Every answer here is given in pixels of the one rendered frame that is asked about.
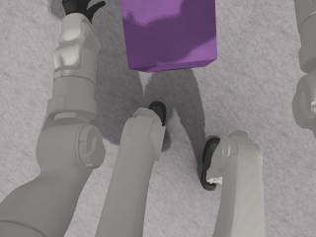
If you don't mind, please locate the robot right forearm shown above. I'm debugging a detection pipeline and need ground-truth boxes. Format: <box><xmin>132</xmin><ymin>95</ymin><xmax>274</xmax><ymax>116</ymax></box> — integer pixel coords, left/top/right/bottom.
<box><xmin>293</xmin><ymin>0</ymin><xmax>316</xmax><ymax>74</ymax></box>

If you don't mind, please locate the left robot upper arm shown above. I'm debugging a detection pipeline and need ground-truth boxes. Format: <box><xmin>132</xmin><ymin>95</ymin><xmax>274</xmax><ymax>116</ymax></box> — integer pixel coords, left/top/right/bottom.
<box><xmin>0</xmin><ymin>122</ymin><xmax>106</xmax><ymax>237</ymax></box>

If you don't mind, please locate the robot left hand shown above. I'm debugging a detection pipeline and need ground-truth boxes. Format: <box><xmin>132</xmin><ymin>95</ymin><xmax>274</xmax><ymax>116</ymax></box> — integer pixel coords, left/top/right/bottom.
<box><xmin>62</xmin><ymin>0</ymin><xmax>106</xmax><ymax>24</ymax></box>

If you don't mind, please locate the robot left forearm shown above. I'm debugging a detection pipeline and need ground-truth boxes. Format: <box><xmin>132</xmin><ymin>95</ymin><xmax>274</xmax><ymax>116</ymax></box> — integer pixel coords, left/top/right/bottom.
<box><xmin>36</xmin><ymin>13</ymin><xmax>101</xmax><ymax>161</ymax></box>

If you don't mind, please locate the robot thigh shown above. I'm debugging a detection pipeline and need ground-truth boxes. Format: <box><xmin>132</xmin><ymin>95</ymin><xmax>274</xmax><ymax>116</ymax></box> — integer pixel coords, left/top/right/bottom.
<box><xmin>95</xmin><ymin>115</ymin><xmax>166</xmax><ymax>237</ymax></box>
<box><xmin>212</xmin><ymin>135</ymin><xmax>266</xmax><ymax>237</ymax></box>

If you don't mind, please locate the right robot thigh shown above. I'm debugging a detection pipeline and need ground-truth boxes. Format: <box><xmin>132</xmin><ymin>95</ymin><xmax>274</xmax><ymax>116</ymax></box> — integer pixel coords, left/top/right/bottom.
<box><xmin>212</xmin><ymin>135</ymin><xmax>266</xmax><ymax>237</ymax></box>

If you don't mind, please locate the right robot upper arm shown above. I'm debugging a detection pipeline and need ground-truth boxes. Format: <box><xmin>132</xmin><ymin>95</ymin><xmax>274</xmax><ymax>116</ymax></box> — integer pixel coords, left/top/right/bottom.
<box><xmin>291</xmin><ymin>70</ymin><xmax>316</xmax><ymax>138</ymax></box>

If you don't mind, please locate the carton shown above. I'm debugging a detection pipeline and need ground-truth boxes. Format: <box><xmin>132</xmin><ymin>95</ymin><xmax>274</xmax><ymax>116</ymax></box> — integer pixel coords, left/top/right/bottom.
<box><xmin>120</xmin><ymin>0</ymin><xmax>217</xmax><ymax>73</ymax></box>

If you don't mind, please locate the left robot thigh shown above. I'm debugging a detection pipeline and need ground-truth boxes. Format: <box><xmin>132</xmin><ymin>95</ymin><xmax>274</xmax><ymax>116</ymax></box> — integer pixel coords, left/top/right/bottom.
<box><xmin>95</xmin><ymin>115</ymin><xmax>166</xmax><ymax>237</ymax></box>

